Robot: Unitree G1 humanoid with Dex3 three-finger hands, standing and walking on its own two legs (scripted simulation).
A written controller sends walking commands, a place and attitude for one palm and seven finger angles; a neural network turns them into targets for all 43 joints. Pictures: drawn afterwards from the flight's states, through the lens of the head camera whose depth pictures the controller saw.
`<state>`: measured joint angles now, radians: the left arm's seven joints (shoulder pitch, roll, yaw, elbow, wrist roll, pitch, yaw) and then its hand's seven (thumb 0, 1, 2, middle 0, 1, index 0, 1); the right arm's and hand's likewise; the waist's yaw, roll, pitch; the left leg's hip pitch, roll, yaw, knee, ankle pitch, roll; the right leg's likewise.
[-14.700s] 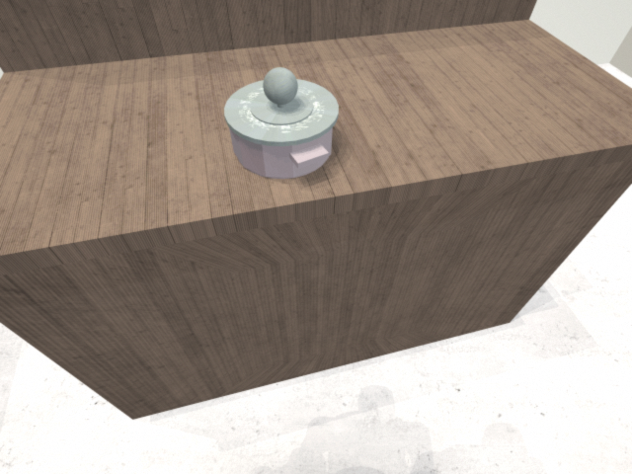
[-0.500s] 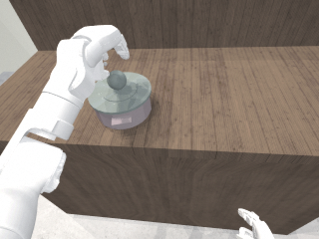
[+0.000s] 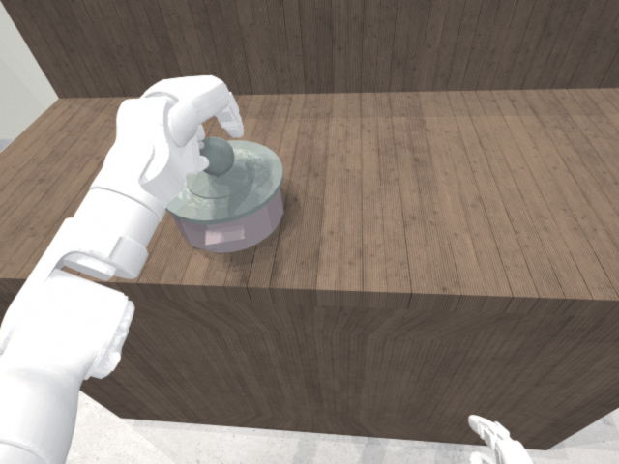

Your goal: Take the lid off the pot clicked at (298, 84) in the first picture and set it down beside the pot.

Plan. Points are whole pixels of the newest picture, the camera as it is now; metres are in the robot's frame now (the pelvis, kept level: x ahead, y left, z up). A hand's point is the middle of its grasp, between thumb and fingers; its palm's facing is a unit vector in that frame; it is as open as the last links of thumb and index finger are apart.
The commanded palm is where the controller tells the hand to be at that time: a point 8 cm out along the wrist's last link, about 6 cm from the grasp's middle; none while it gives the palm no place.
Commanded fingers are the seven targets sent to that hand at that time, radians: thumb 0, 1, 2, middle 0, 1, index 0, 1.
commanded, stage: lower the open fingers around the knob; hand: left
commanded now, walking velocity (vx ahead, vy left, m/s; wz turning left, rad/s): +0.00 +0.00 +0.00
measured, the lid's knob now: (215, 156) +0.48 +0.14 +0.17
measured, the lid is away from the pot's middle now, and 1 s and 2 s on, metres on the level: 0.00 0.01 0.01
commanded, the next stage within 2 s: close the fingers and squeeze the knob in 0.56 s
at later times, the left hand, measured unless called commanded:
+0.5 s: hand (209, 162) +0.44 +0.13 +0.19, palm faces -0.23 -0.03 -0.97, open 10.1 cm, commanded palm +0.42 +0.13 +0.25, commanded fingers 0.00 -0.43 1.74 -0.88 -0.08 -0.88 -0.08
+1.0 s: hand (212, 164) +0.43 +0.13 +0.19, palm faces -0.24 -0.04 -0.97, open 9.6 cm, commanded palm +0.42 +0.13 +0.25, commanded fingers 0.00 -0.06 1.24 -0.72 -0.55 -0.72 -0.55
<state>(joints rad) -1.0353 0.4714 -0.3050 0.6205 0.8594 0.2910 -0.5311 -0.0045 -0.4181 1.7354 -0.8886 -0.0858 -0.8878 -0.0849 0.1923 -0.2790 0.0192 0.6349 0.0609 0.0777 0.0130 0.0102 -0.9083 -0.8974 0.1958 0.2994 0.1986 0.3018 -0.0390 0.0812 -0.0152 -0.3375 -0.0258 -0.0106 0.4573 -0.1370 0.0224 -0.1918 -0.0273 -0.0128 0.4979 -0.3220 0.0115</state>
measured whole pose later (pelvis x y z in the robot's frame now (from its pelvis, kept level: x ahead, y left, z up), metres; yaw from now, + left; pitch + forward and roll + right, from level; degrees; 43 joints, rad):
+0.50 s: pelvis +0.01 +0.00 +0.00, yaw +0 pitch +1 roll +0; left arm -0.92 0.45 -0.32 0.50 0.86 0.31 -0.49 0.00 -0.42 1.74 -0.81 -0.06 -0.89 -0.08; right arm 0.15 -0.27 0.02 0.61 0.07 0.11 0.03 0.01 -0.91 -0.90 0.20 0.30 0.20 0.30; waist -0.02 0.08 -0.02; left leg -0.33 -0.03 -0.02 0.47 -0.16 0.02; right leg -0.18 -0.03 -0.02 0.50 -0.34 0.01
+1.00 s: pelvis +0.01 +0.00 +0.00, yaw +1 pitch +1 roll +0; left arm -0.92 0.44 -0.32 0.50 0.84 0.32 -0.49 0.00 -0.19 1.33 -0.74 -0.19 -0.82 -0.22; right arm 0.15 -0.27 0.03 0.63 0.06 0.12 0.03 0.01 -0.91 -0.90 0.20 0.30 0.20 0.30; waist -0.02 0.09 -0.02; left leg -0.33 -0.03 -0.02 0.47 -0.16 0.02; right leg -0.18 -0.03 -0.02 0.50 -0.34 0.01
